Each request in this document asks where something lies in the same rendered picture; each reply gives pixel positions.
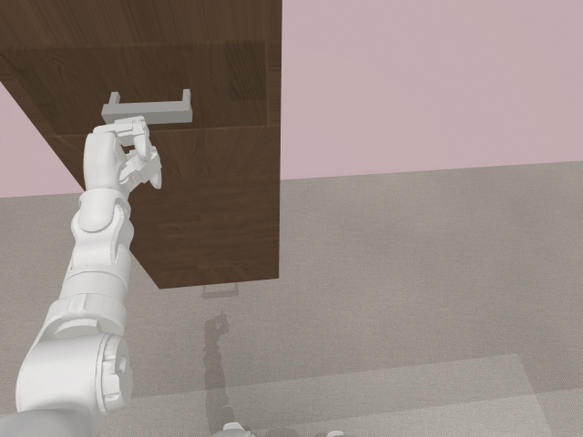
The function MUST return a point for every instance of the handle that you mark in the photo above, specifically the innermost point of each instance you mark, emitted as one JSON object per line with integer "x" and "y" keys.
{"x": 153, "y": 112}

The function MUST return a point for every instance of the cabinet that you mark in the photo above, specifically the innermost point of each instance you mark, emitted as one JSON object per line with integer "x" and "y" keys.
{"x": 216, "y": 217}

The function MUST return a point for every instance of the drawer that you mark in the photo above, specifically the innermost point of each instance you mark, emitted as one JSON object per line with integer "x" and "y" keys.
{"x": 70, "y": 84}

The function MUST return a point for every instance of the left robot shin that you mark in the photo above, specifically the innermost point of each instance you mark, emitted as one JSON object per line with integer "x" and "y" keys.
{"x": 232, "y": 425}

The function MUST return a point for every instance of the robot left forearm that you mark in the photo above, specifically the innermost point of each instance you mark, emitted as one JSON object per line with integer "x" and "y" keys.
{"x": 93, "y": 293}

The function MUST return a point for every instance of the left robot hand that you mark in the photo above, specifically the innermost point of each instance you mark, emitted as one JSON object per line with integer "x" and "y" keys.
{"x": 107, "y": 166}

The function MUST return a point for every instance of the left robot upper arm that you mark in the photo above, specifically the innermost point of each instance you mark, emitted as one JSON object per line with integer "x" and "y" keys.
{"x": 70, "y": 386}

